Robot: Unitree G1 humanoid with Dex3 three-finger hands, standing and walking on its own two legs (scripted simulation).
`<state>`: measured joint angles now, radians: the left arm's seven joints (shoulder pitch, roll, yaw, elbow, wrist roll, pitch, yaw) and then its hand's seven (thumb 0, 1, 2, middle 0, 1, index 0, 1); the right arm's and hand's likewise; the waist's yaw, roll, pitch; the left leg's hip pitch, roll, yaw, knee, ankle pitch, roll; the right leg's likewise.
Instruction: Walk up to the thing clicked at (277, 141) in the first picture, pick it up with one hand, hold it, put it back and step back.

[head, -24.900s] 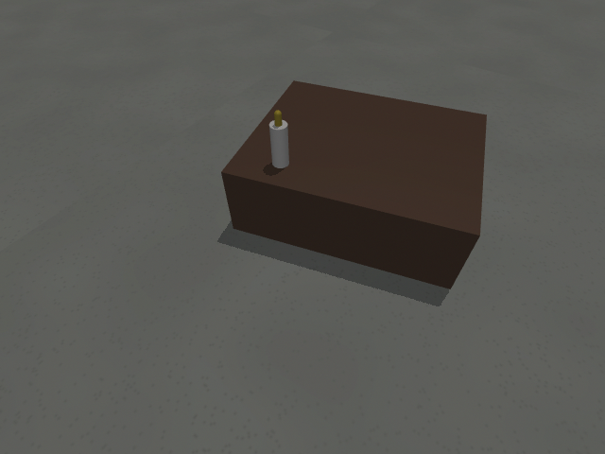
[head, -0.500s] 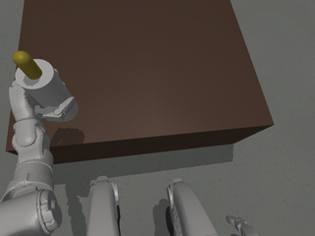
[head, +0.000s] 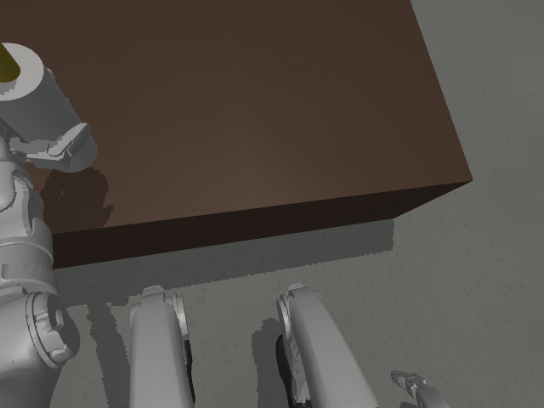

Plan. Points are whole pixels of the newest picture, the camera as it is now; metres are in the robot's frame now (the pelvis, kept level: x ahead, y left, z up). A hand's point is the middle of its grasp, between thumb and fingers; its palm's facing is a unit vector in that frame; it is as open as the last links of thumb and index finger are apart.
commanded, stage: lower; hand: left
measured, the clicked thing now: (34, 106) +0.50 +0.27 +0.01
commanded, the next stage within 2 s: loosen in 0.66 s
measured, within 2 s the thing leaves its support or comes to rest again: rests again in 0.70 s
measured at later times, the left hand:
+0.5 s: hand (68, 140) +0.51 +0.27 -0.09, palm faces +0.26 -0.97 -0.05, open 9.5 cm
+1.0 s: hand (69, 138) +0.52 +0.27 -0.10, palm faces +0.28 -0.96 -0.01, open 9.8 cm
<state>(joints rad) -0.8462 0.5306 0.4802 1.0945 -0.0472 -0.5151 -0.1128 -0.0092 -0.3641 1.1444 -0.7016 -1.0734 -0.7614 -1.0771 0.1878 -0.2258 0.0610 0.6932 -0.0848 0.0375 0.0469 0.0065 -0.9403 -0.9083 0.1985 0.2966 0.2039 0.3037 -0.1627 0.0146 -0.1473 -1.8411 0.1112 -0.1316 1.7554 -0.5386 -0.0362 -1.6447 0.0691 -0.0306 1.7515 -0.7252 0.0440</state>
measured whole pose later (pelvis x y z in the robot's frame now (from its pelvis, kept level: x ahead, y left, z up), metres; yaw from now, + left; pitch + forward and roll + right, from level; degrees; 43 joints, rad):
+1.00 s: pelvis -0.02 -0.01 -0.10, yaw -3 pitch +34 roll -8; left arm -0.96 0.67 0.56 1.11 -0.04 -0.44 -0.16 -0.02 -0.38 0.88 -0.79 -0.94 -0.85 -0.93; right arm 0.16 -0.24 0.11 0.68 -0.11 0.08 0.04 0.01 -0.94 -0.89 0.20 0.30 0.20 0.30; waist -0.18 -0.01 -0.08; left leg -2.13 0.11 -0.20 2.08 -0.56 -0.06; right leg -1.93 0.11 -0.06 2.09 -0.77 0.04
